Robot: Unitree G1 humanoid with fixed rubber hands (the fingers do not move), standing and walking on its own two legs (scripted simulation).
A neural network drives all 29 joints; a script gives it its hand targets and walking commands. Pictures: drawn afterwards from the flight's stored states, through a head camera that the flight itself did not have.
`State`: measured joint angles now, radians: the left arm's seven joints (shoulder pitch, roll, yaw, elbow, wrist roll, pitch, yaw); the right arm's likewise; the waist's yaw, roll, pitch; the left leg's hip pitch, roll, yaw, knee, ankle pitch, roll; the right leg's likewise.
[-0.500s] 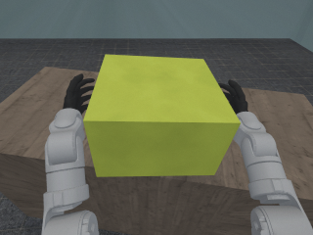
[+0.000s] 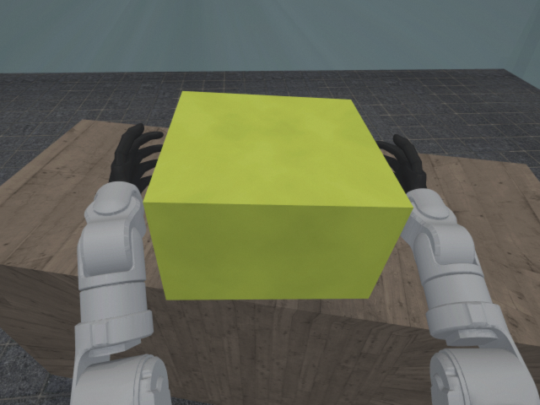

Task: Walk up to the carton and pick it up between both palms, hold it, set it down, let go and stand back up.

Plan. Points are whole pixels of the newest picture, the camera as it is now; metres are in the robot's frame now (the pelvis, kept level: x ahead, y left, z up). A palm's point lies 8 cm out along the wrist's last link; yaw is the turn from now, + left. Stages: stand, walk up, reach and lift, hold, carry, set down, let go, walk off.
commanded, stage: hold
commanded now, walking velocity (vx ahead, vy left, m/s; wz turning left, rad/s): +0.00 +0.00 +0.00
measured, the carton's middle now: (269, 188) +0.42 +0.01 +0.14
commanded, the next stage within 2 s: none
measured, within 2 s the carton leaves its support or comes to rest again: neither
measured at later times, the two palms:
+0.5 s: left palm (127, 183) +0.36 +0.20 +0.20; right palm (404, 186) +0.37 -0.19 +0.18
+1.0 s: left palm (131, 181) +0.36 +0.20 +0.20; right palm (407, 184) +0.37 -0.19 +0.18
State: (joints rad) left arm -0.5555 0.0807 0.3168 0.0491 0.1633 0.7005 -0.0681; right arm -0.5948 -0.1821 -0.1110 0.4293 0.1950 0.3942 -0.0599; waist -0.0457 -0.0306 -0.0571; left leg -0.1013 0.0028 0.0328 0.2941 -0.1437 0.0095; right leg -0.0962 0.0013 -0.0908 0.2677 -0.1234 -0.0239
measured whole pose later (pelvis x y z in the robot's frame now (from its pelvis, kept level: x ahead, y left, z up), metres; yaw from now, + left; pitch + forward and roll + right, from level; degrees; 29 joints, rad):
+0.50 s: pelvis +0.01 +0.01 +0.00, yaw +0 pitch -3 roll +0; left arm -0.54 0.08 0.30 0.03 0.17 0.72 -0.06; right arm -0.59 -0.20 -0.10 0.43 0.22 0.40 -0.06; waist -0.05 -0.04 -0.06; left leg -0.09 0.00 0.03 0.29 -0.15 0.01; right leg -0.08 0.00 -0.09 0.25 -0.12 -0.02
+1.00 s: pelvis +0.01 +0.00 +0.00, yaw +0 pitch -2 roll +0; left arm -0.56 0.08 0.33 0.05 0.16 0.72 -0.07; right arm -0.61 -0.20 -0.09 0.43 0.21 0.41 -0.07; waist -0.04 -0.04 -0.06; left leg -0.10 0.01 0.04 0.28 -0.15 0.00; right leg -0.09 0.01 -0.08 0.26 -0.12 -0.03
